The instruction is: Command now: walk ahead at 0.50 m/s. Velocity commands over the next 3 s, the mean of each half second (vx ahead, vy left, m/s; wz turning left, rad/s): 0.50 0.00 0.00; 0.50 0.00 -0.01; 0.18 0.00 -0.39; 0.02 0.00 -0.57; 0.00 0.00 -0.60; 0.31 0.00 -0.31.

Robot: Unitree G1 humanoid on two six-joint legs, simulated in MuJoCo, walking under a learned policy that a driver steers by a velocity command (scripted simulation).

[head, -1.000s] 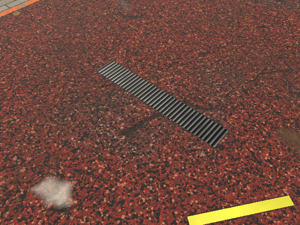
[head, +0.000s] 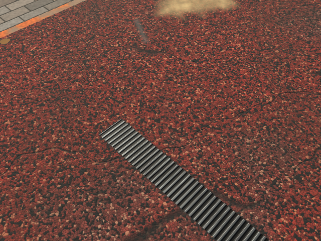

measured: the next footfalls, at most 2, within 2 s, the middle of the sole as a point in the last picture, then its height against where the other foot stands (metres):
right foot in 0.44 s outside the picture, level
left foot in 1.00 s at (151, 189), level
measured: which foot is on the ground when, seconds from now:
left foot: down 0.00-0.46, up 0.48-0.98, down 1.00-1.00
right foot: up 0.00-0.42, down 0.44-1.00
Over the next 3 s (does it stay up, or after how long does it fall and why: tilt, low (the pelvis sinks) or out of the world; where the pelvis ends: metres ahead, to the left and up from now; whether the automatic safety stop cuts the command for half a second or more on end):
stays up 0.72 -0.11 0.00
